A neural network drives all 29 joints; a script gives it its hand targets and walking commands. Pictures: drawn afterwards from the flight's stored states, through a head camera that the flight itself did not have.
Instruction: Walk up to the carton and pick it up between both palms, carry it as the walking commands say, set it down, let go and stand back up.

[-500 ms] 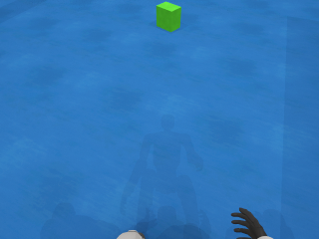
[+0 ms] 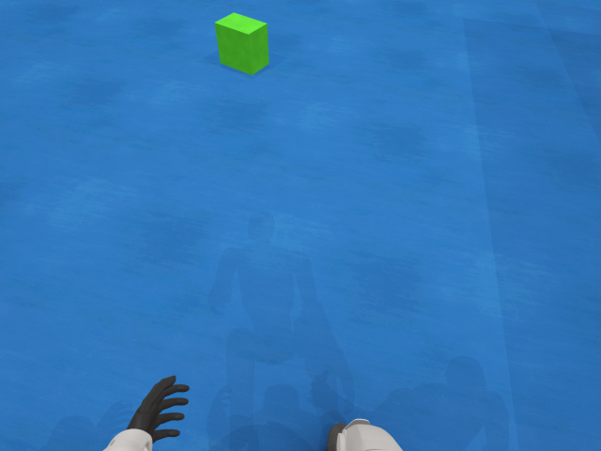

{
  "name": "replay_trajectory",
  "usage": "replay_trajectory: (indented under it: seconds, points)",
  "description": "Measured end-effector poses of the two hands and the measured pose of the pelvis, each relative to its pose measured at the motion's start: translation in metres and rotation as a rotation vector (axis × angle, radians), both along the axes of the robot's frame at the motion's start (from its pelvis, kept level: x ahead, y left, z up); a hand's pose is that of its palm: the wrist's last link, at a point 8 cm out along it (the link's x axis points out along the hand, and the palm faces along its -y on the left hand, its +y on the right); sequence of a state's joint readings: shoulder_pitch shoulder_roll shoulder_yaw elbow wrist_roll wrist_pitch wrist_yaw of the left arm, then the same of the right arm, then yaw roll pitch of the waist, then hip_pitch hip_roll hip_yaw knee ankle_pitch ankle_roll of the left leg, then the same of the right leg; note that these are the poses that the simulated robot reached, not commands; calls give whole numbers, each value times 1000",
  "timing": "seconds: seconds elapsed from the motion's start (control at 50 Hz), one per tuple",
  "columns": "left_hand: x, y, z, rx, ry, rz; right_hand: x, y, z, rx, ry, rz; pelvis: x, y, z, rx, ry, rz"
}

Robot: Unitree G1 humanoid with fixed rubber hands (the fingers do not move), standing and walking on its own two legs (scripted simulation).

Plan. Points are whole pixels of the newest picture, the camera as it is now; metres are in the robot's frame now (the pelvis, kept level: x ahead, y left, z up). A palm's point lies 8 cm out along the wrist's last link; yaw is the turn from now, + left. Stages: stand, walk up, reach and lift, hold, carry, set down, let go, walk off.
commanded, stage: walk up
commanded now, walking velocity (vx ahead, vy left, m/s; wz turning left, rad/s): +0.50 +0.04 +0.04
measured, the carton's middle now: (242, 44) +2.47 +0.19 -0.64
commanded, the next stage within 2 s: none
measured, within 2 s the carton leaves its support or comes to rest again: neither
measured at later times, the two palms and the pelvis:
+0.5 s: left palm out of the picture +0.13 +0.26 -0.11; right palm (390, 286) +0.40 -0.19 -0.12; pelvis +0.24 +0.03 +0.01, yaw +1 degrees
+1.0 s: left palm (148, 200) +0.64 +0.29 -0.12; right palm (377, 294) +0.38 -0.15 -0.10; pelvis +0.49 +0.07 +0.01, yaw +1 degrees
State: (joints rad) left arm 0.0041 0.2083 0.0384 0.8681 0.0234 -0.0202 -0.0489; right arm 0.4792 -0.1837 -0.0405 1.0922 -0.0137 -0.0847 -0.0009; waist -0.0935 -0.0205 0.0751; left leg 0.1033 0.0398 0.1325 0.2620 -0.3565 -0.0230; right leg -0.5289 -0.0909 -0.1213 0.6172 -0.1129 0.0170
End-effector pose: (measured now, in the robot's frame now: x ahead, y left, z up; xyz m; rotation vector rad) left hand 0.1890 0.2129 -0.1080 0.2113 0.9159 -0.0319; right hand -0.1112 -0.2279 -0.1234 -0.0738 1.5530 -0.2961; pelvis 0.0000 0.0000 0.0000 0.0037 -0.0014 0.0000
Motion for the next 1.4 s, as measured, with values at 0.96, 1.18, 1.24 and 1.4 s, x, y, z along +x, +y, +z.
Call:
replay_trajectory:
  seconds: [0.96, 1.18, 1.24, 1.4]
  points:
    - [412, 91, -15, -33, 142, 63, 476, 76, 25, -45, -38, 19, 464, 77, 15, -32, -24, 12]
    - [565, 44, -22, 68, 47, 52, 616, 26, -32, 26, -7, 46, 597, 29, -20, 5, 16, 10]
    - [531, 58, -17, 120, 190, 131, 694, 10, -31, 26, -113, 101, 625, 24, -9, 13, 9, 13]
    - [451, 74, 10, 146, 461, 341, 877, 15, -11, 71, -314, 250, 698, 30, 15, 37, -12, 7]
